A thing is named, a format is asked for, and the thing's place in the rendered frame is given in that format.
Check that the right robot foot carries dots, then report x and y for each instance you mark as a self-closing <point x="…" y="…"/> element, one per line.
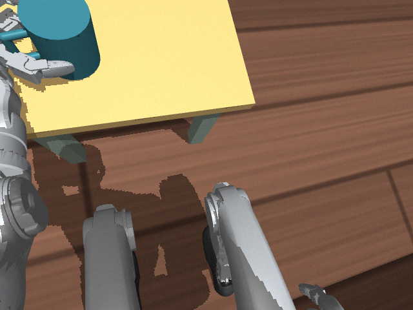
<point x="222" y="288"/>

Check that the left robot arm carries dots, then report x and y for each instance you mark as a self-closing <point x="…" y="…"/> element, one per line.
<point x="23" y="214"/>

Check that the coffee table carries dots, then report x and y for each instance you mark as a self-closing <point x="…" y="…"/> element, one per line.
<point x="159" y="60"/>

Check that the mug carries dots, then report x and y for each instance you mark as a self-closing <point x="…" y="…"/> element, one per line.
<point x="60" y="30"/>

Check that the left robot hand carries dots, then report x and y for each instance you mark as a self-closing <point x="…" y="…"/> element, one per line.
<point x="23" y="65"/>

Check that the right robot hand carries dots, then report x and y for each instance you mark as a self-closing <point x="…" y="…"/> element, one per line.
<point x="319" y="297"/>

